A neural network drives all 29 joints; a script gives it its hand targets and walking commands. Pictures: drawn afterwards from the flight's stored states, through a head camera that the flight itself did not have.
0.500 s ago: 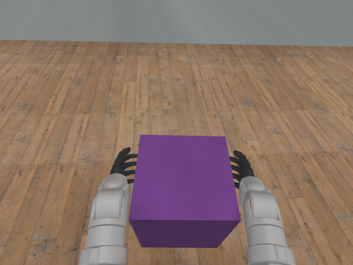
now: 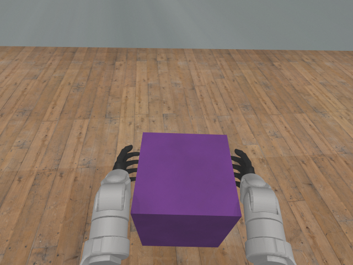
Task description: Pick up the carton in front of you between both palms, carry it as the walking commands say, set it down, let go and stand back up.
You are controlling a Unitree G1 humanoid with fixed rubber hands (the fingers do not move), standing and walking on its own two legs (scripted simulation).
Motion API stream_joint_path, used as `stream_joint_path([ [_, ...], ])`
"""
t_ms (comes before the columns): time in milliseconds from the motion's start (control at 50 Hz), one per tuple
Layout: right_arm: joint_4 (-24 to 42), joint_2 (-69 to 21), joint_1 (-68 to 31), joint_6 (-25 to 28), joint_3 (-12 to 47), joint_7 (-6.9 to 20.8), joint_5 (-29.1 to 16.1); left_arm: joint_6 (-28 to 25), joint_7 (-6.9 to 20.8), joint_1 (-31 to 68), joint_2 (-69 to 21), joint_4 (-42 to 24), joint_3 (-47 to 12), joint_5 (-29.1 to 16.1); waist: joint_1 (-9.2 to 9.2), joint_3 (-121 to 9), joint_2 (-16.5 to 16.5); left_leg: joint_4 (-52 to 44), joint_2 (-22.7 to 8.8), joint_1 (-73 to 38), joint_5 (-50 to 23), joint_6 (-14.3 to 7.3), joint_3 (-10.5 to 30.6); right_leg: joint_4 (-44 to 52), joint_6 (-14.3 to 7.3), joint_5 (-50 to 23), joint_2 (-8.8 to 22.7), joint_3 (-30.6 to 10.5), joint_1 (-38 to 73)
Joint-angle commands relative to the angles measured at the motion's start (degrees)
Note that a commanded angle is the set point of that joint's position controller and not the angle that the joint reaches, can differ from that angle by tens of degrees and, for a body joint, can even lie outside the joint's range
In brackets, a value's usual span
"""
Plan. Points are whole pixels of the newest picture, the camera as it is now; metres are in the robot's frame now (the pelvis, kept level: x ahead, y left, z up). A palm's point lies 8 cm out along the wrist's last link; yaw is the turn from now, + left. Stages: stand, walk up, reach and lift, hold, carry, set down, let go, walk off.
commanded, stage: set down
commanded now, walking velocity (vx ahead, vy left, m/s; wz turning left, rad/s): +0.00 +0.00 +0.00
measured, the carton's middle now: (182, 193) +0.29 +0.00 -0.03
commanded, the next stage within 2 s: none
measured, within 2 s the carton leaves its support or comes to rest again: neither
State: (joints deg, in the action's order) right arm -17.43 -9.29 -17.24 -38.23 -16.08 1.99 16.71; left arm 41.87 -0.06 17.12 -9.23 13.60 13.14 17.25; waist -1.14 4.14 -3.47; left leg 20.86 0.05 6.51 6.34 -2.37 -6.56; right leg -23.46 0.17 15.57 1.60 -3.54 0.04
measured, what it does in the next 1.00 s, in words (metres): lowers itself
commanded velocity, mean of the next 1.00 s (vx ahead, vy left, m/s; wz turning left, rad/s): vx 0.00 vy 0.00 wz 0.00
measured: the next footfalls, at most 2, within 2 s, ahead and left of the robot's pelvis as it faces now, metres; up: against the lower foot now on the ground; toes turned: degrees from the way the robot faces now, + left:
none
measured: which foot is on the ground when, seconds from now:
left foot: down 0.00-1.00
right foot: down 0.00-1.00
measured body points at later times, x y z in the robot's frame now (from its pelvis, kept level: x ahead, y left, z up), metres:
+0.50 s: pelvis -0.03 -0.04 -0.06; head +0.16 +0.01 +0.34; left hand +0.34 +0.16 -0.15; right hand +0.36 -0.15 -0.14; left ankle +0.07 +0.10 -0.74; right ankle -0.01 -0.15 -0.74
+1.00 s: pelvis -0.06 -0.02 -0.20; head +0.19 +0.02 +0.18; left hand +0.39 +0.16 -0.29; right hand +0.41 -0.14 -0.28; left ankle +0.07 +0.10 -0.74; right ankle -0.02 -0.15 -0.74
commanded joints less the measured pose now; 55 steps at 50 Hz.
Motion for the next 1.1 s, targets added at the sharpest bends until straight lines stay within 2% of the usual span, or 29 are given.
stream_joint_path([
  [0,-0.5,-50.2,-29.4,2.5,24.8,12.0,-10.6,-3.0,13.6,28.2,-50.3,1.2,-26.7,-12.7,0.22,-12.3,3.0,-0.2,2.1,-21.9,0.5,1.9,11.6,6.3,-3.6,1.3,-5.5,-2.9,-21.2],
  [80,-8.3,-49.9,-35.7,5.8,18.5,11.7,-6.5,-6.4,13.9,34.7,-47.4,9.0,-19.0,-8.5,-0.14,-10.2,2.2,2.5,2.8,-18.8,5.8,1.3,11.3,3.7,-3.6,5.1,-5.6,-2.2,-26.4],
  [140,-13.0,-46.9,-38.9,9.1,12.0,10.4,-2.0,-9.9,13.4,37.6,-42.9,14.2,-11.3,-4.0,-0.64,-8.9,2.4,5.6,3.3,-14.2,6.6,0.8,10.7,0.4,-3.5,6.3,-6.0,-1.7,-29.7],
  [220,-16.5,-41.0,-37.4,14.1,5.1,8.0,2.8,-15.3,12.0,36.2,-35.4,18.3,-3.8,1.0,-1.15,-9.1,2.9,10.7,4.1,-5.9,2.8,0.3,9.5,-4.6,-2.9,4.5,-7.1,-1.1,-34.5],
  [260,-17.0,-38.8,-36.1,17.4,4.1,7.3,3.4,-18.6,11.8,35.1,-33.0,19.3,-2.9,1.8,-1.17,-10.9,2.6,13.8,4.4,-1.4,-1.1,0.2,9.2,-7.3,-2.2,2.4,-7.7,-0.9,-37.6],
  [300,-16.7,-38.4,-36.2,21.2,5.8,6.8,2.2,-22.3,11.9,35.3,-33.0,19.7,-4.7,1.0,-0.95,-15.0,2.4,17.1,4.8,1.6,-5.6,0.2,9.1,-10.0,-1.5,-0.2,-8.6,-0.7,-40.4],
  [380,-16.9,-41.7,-38.7,29.0,13.6,5.9,-2.4,-30.1,12.4,38.2,-37.0,20.7,-11.6,-2.2,-0.08,-28.6,2.4,25.7,5.6,5.1,-14.3,0.4,9.6,-16.6,-0.4,-5.9,-10.0,-0.2,-47.4],
  [480,-13.3,-45.3,-43.3,35.5,26.1,3.8,-9.0,-36.5,11.4,42.8,-39.4,17.2,-21.3,-6.9,-2.16,-53.7,3.4,36.8,5.9,9.5,-26.5,0.9,9.3,-26.6,1.6,-15.4,-10.8,0.0,-55.0],
  [520,-11.5,-45.3,-44.6,35.7,28.6,2.2,-10.9,-36.9,10.8,44.7,-38.4,14.6,-24.3,-8.9,-2.21,-62.2,3.6,39.8,6.5,13.7,-26.6,1.5,8.5,-30.2,2.5,-17.9,-11.1,0.2,-54.4],
  [560,-11.4,-45.0,-45.1,34.7,29.5,1.2,-11.9,-36.0,10.8,45.7,-38.0,13.9,-25.5,-9.9,-2.15,-65.4,4.7,42.0,7.2,22.0,-21.8,2.5,7.0,-32.6,2.8,-18.1,-11.2,0.0,-53.3],
  [620,-12.0,-46.2,-48.1,32.4,29.4,1.6,-11.8,-34.0,11.1,45.7,-39.3,17.2,-23.4,-8.9,-2.67,-61.7,3.2,43.6,7.6,30.0,-11.5,2.5,6.4,-35.0,3.2,-8.3,-11.8,1.0,-60.1],
  [680,-15.1,-47.5,-51.4,29.8,27.3,3.8,-11.1,-31.5,11.5,46.7,-41.3,20.8,-19.1,-7.0,-4.32,-56.0,1.7,44.9,7.6,36.8,-3.1,2.3,6.1,-36.9,2.7,1.9,-12.1,1.8,-68.7],
  [740,-18.2,-47.5,-54.3,27.7,23.6,5.6,-10.0,-29.4,11.8,49.4,-43.0,23.2,-16.7,-6.0,-3.96,-54.0,0.7,47.0,7.4,41.4,0.9,2.2,6.1,-39.5,2.2,6.8,-12.6,2.6,-75.8],
  [820,-20.8,-46.6,-57.8,26.4,19.6,7.0,-8.8,-27.6,12.0,53.9,-44.6,24.0,-15.8,-6.0,-2.94,-55.9,1.8,50.6,7.3,44.6,1.9,2.7,6.2,-43.9,1.6,8.4,-13.1,3.7,-83.8],
  [920,-22.1,-45.0,-62.0,26.5,18.2,7.8,-9.2,-26.9,10.9,58.3,-45.8,23.4,-17.0,-7.4,-2.32,-61.4,4.6,55.2,7.3,46.6,1.4,3.8,6.3,-49.9,0.9,8.9,-13.7,4.9,-91.8],
  [1080,-21.8,-43.6,-67.8,26.2,20.5,8.6,-12.3,-26.5,8.7,63.3,-45.5,21.1,-19.1,-9.7,-3.44,-69.4,5.5,62.3,7.2,50.0,0.6,4.5,6.1,-58.6,1.0,9.1,-14.3,6.2,-100.5],
])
